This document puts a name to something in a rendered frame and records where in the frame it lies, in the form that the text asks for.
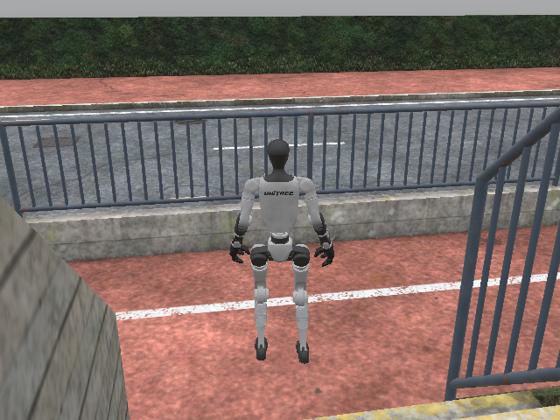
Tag right robot forearm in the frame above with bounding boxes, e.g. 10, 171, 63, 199
313, 212, 332, 249

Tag humanoid robot head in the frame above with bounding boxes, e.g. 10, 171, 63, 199
263, 139, 294, 182

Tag humanoid robot torso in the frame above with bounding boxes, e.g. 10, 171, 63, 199
258, 173, 300, 263

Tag left robot forearm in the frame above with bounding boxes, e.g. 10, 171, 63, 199
231, 213, 248, 248

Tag robot right hand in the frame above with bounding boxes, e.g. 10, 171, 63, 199
314, 245, 334, 267

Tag robot right upper arm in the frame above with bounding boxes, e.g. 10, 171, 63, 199
297, 177, 322, 226

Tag robot left upper arm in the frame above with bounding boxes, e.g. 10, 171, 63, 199
238, 178, 261, 227

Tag robot left hand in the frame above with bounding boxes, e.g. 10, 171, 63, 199
229, 244, 250, 263

